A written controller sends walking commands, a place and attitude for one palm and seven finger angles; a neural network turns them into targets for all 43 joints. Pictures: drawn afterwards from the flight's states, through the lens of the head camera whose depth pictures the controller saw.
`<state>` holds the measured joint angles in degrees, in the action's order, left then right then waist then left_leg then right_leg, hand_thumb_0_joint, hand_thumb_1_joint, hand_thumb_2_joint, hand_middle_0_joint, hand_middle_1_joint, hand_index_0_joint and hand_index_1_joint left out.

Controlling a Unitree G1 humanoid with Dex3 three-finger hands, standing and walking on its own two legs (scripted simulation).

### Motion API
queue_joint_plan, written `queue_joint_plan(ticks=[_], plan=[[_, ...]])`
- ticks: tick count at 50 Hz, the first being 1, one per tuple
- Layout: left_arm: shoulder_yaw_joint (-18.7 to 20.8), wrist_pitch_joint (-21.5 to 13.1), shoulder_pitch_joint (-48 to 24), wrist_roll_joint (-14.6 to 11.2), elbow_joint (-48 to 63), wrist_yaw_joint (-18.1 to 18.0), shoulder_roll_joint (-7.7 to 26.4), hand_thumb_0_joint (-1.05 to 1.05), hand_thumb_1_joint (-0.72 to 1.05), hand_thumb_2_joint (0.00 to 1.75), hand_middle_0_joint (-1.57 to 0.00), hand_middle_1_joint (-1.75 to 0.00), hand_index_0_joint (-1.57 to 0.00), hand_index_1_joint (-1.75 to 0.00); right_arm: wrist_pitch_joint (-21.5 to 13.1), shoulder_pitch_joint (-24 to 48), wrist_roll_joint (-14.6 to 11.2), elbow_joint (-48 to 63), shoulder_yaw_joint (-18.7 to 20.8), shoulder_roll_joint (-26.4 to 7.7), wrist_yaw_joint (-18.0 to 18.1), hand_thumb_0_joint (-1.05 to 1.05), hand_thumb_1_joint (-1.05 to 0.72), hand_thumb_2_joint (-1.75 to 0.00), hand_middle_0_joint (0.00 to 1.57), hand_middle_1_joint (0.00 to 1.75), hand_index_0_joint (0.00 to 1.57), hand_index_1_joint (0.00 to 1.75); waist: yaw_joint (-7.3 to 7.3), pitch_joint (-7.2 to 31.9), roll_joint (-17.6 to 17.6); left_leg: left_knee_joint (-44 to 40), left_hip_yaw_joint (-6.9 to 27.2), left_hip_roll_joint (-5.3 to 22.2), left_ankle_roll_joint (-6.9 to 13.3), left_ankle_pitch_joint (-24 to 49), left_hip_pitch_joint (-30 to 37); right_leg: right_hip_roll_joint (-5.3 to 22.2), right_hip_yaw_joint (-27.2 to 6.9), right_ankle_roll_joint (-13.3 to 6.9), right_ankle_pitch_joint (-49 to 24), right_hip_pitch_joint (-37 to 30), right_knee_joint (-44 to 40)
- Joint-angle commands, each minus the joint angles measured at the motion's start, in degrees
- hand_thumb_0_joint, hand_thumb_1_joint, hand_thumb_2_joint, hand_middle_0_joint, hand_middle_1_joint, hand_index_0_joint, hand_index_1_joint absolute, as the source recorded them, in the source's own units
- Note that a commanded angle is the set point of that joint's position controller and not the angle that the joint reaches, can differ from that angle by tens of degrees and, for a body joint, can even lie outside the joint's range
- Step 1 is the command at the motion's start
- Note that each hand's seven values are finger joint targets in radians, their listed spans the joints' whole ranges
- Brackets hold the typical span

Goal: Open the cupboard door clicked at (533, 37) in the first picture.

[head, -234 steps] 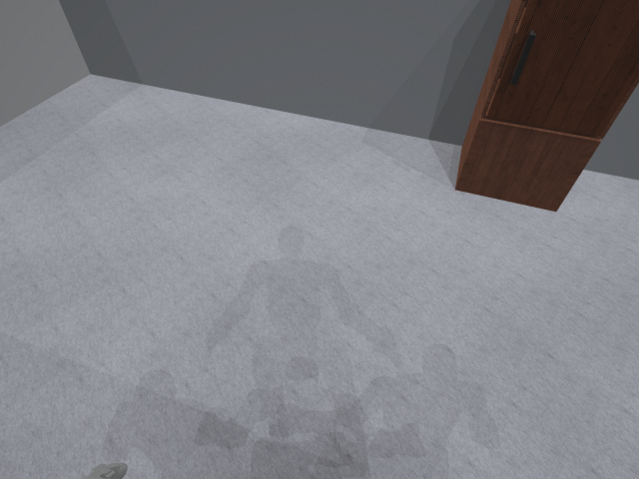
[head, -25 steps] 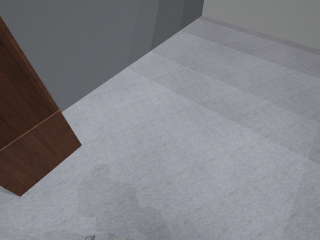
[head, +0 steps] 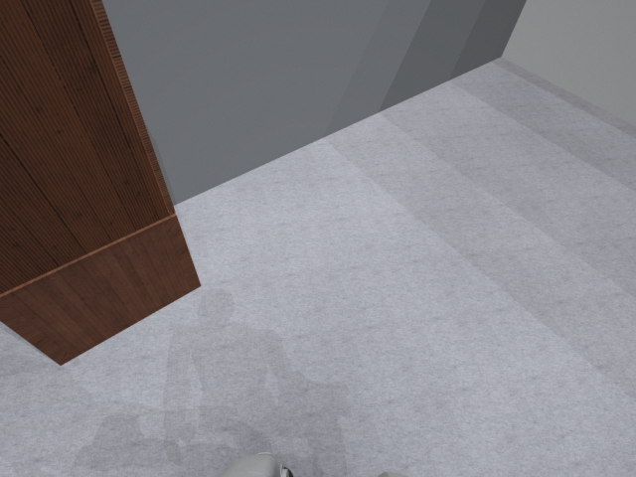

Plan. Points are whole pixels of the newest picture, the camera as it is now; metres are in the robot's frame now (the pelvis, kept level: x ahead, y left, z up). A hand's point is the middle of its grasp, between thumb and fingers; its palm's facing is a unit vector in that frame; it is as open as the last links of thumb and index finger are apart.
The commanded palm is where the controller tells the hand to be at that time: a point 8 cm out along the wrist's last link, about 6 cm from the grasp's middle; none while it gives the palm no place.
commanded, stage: turn to face it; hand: left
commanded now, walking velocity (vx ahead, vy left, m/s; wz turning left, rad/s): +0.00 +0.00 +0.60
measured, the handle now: out of the picture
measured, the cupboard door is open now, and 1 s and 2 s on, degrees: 0 0 0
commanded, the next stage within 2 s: take the last steps up to it in 0.90 s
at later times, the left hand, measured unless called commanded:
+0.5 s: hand out of the picture +0.12 +0.18 -0.13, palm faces +0.27 -0.92 -0.28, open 7.4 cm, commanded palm none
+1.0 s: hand out of the picture -0.12 +0.12 -0.17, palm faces +0.57 -0.78 -0.25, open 7.4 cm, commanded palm none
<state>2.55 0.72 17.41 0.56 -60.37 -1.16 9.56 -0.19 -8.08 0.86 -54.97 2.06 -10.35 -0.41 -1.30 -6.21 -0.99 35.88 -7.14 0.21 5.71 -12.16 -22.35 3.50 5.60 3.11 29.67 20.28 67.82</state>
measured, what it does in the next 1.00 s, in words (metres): steps on the spot, turning left: right foot, then left foot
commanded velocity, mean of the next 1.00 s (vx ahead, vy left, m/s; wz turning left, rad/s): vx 0.01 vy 0.00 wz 0.47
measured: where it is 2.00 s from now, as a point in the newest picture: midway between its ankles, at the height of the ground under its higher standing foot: outside the picture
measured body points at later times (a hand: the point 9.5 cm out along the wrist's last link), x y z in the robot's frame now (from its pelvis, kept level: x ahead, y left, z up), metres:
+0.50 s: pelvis +0.03 -0.05 +0.01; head +0.07 -0.07 +0.46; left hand +0.10 +0.22 -0.11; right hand +0.14 -0.30 -0.14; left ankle +0.08 +0.06 -0.72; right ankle +0.05 -0.17 -0.73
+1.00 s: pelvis +0.02 -0.04 +0.00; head +0.05 +0.00 +0.45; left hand -0.14 +0.16 -0.15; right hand +0.27 -0.18 -0.13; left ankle -0.05 +0.04 -0.73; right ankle +0.05 -0.17 -0.71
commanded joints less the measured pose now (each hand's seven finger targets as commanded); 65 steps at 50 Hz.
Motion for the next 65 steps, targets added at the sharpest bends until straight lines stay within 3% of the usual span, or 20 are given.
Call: queue_joint_plan(ticks=[1, 6, 16, 20, 22, 23, 24, 25, 26, 28, 30, 41, 45, 47, 48, 49, 50, 53, 55, 65], plan=[[2.63, -0.15, 1.4, 0.58, 5.61, 0.11, 5.15, 0.0, 0.9, 0.9, -0.2, -0.3, -0.2, -0.3, -0.32, -1.04, 0.17, 4.05, 2.44, -9.72, 0.98, 0.0, -0.9, -0.9, 0.2, 0.3, 0.2, 0.3, 0.54, 7.45, 6.29, -21.47, 18.07, 13.63, 2.81, 2.23, 3.36, 3.22, -4.35, 0.84, -7.51, 5.46, -0.45], [3.36, 0.72, -1.18, 0.82, 7.96, -0.13, 6.42, 0.0, 0.9, 0.9, -0.2, -0.3, -0.2, -0.3, 0.09, -3.16, 0.23, 4.37, 3.54, -10.7, 0.68, 0.0, -0.9, -0.9, 0.2, 0.3, 0.2, 0.3, 1.44, 8.7, 5.3, -22.57, 22.21, 12.36, 3.23, -2.63, 5.57, 2.53, -4.87, 2.04, -10.27, 8.36, -5.07], [3.12, 0.56, -9.95, 0.37, 13.67, -0.43, 7.85, 0.0, 0.9, 0.9, -0.2, -0.3, -0.2, -0.3, 1.09, -7.09, 0.62, 4.92, 5.31, -12.59, 0.66, 0.0, -0.9, -0.9, 0.2, 0.3, 0.2, 0.3, 4.12, 10.43, 9.52, -18.01, 31.44, 11.69, 5.33, 6.95, 13.21, -0.81, -6.77, 1.89, -4.35, 8.07, -17.38], [2.73, 0.47, -7.29, -0.25, 14.09, -0.77, 7.78, 0.0, 0.9, 0.9, -0.2, -0.3, -0.2, -0.3, 1.69, -5.88, 0.71, 5.86, 5.7, -13.47, 0.61, 0.0, -0.9, -0.9, 0.2, 0.3, 0.2, 0.3, 2.95, 12.25, 9.61, -16.02, 33.62, 10.01, 4.4, 12.44, 11.8, -3.29, -6.87, 0.58, -4.34, 0.45, -27.08], [2.91, 0.06, -3.57, -0.51, 13.74, -1.01, 8.66, 0.0, 0.9, 0.9, -0.2, -0.3, -0.2, -0.3, 1.9, -4.2, 0.35, 6.78, 5.66, -12.9, 0.35, 0.0, -0.9, -0.9, 0.2, 0.3, 0.2, 0.3, 0.92, 13.05, 8.49, -13.35, 32.0, 7.01, 1.32, 12.31, 6.38, -3.45, -6.13, -0.23, -10.83, -9.82, -40.66], [3.36, -0.23, -0.81, -0.25, 13.28, -1.25, 10.85, 0.0, 0.9, 0.9, -0.2, -0.3, -0.2, -0.3, 2.04, -3.3, -0.18, 7.27, 5.52, -11.29, 0.05, 0.0, -0.9, -0.9, 0.2, 0.3, 0.2, 0.3, -0.45, 13.24, 4.28, -9.09, 28.47, 3.92, -2.18, 4.14, -1.16, 0.83, -9.02, -1.86, -14.28, -18.39, -49.57], [4.24, -0.62, -1.05, 0.74, 13.89, -1.55, 15.86, 0.0, 0.9, 0.9, -0.2, -0.3, -0.2, -0.3, 2.08, -4.19, -0.71, 8.23, 5.1, -7.41, -0.11, 0.0, -0.9, -0.9, 0.2, 0.3, 0.2, 0.3, -0.34, 10.75, -11.38, 3.68, 17.66, -3.99, -7.22, -12.3, -14.43, 16.46, -24.85, -7.48, -8.68, -23.72, -56.55], [3.58, -0.14, -5.57, 0.78, 15.7, -1.44, 17.65, 0.0, 0.9, 0.9, -0.2, -0.3, -0.2, -0.3, 2.05, -4.92, 0.36, 8.87, 5.33, -8.61, 0.05, 0.0, -0.9, -0.9, 0.2, 0.3, 0.2, 0.3, 0.88, 7.96, -13.34, 17.48, 11.71, -5.71, -8.47, -19.22, -15.8, 25.25, -27.87, -12.14, -12.57, -14.47, -56.56], [3.81, -0.44, -8.24, 0.32, 16.63, -1.78, 15.36, 0.0, 0.9, 0.9, -0.2, -0.3, -0.2, -0.3, 2.94, -4.55, 0.77, 8.29, 5.65, -10.15, 0.0, 0.0, -0.9, -0.9, 0.2, 0.3, 0.2, 0.3, 1.93, 6.96, -11.46, 25.31, 12.95, -3.15, -8.01, -17.77, -12.91, 23.36, -25.57, -11.81, -14.64, -8.78, -56.14], [2.09, -1.01, -12.55, 0.17, 16.7, -1.2, 11.21, 0.0, 0.9, 0.9, -0.2, -0.3, -0.2, -0.3, 3.64, -5.93, 0.78, 5.79, 5.18, -8.73, -0.84, 0.0, -0.9, -0.9, 0.2, 0.3, 0.2, 0.3, 4.77, 0.69, -6.28, 33.4, 10.91, -0.66, -8.94, -9.93, -12.88, 15.31, -12.71, -9.07, -24.56, -5.1, -52.55], [1.67, -1.75, -9.11, 0.14, 15.59, -0.99, 10.0, 0.0, 0.9, 0.9, -0.2, -0.3, -0.2, -0.3, 3.55, -6.49, 0.52, 5.23, 4.61, -8.19, -1.02, 0.0, -0.9, -0.9, 0.2, 0.3, 0.2, 0.3, 3.76, 2.74, -8.3, 35.07, 9.02, 0.18, -10.13, -7.66, -13.61, 13.42, -7.0, -8.44, -39.27, -10.82, -48.67], [2.22, -1.14, 3.33, 1.21, 9.52, -0.96, 12.8, 0.0, 0.9, 0.9, -0.2, -0.3, -0.2, -0.3, 3.5, 5.08, -0.16, 5.97, 2.21, -6.38, -0.77, 0.0, -0.9, -0.9, 0.2, 0.3, 0.2, 0.3, -1.7, 5.96, -11.95, 15.58, 3.5, 1.12, -9.84, -13.86, -6.09, 15.4, -3.75, -10.19, -51.94, -18.77, -44.08], [2.75, -0.83, 2.75, 1.22, 7.93, -0.98, 14.05, 0.0, 0.9, 0.9, -0.2, -0.3, -0.2, -0.3, 2.46, 3.44, -0.5, 5.27, 1.47, -6.44, -0.31, 0.0, -0.9, -0.9, 0.2, 0.3, 0.2, 0.3, -0.86, 8.69, -13.47, 0.19, 0.86, -0.12, -7.99, -10.2, 3.51, 15.37, -2.09, -8.77, -54.07, -18.26, -39.68], [2.62, -0.61, 1.06, 0.29, 7.84, -0.79, 13.28, 0.0, 0.9, 0.9, -0.2, -0.3, -0.2, -0.3, 1.46, -2.22, -0.04, 3.74, 2.04, -9.35, -0.12, 0.0, -0.9, -0.9, 0.2, 0.3, 0.2, 0.3, 2.99, 11.57, -6.27, -14.25, 2.05, 2.66, -6.23, 6.3, 18.38, 13.07, 2.04, -4.34, -45.56, -10.72, -29.73], [2.26, -0.45, 2.19, -0.17, 9.38, -0.4, 10.2, 0.0, 0.9, 0.9, -0.2, -0.3, -0.2, -0.3, 0.87, -4.45, 0.52, 3.52, 3.44, -15.38, 0.06, 0.0, -0.9, -0.9, 0.2, 0.3, 0.2, 0.3, 3.76, 14.97, 10.0, -13.65, 17.82, 16.58, -0.31, 27.4, 30.68, 6.57, 4.89, -0.23, -19.7, 4.16, -18.31], [0.86, -0.08, 0.76, 0.19, 10.63, -0.52, 8.01, 0.0, 0.9, 0.9, -0.2, -0.3, -0.2, -0.3, 1.39, -6.59, -0.24, 3.0, 3.95, -18.54, 0.41, 0.0, -0.9, -0.9, 0.2, 0.3, 0.2, 0.3, 4.51, 14.5, 16.91, -13.3, 23.69, 25.1, 6.44, 47.11, 29.01, 3.98, 1.0, 1.21, 8.25, 9.64, -10.54], [0.97, 0.98, -2.46, 0.25, 9.61, -1.21, 8.72, 0.0, 0.9, 0.9, -0.2, -0.3, -0.2, -0.3, 1.18, -6.82, -0.18, 1.89, 3.54, -16.44, 1.26, 0.0, -0.9, -0.9, 0.2, 0.3, 0.2, 0.3, 5.24, 13.3, 14.37, -13.49, 21.18, 22.94, 6.63, 46.17, 23.8, 3.85, -4.05, 1.14, 7.24, 7.51, -7.21], [1.38, 0.83, -1.61, 0.59, 6.72, 0.16, 8.36, 0.0, 0.9, 0.9, -0.2, -0.3, -0.2, -0.3, 0.72, 0.07, 0.23, 3.16, 2.04, -12.15, 1.49, 0.0, -0.9, -0.9, 0.2, 0.3, 0.2, 0.3, 1.75, 7.21, 10.29, -16.67, 15.35, 15.4, 4.01, 22.81, 18.15, 3.48, -3.24, 1.1, -2.31, 8.77, -3.34], [1.21, 0.54, -0.35, 0.83, 5.6, 0.89, 7.78, 0.0, 0.9, 0.9, -0.2, -0.3, -0.2, -0.3, -0.07, -0.97, 0.07, 2.85, 1.84, -11.1, 1.31, 0.0, -0.9, -0.9, 0.2, 0.3, 0.2, 0.3, 1.56, 6.08, 10.38, -19.55, 13.91, 13.29, 3.3, 13.95, 17.67, 3.1, -2.3, 1.14, -5.98, 9.0, -4.65], [0.26, -1.14, -8.22, 1.01, 7.37, 1.72, 5.08, 0.0, 0.9, 0.9, -0.2, -0.3, -0.2, -0.3, -1.85, -10.64, 0.54, -1.56, 2.29, -8.89, 1.51, 0.0, -0.9, -0.9, 0.2, 0.3, 0.2, 0.3, 3.41, 1.59, 8.84, -23.56, 18.72, 13.55, 5.74, 1.25, 17.89, 2.39, -1.08, 0.45, -7.17, 7.58, -23.31]])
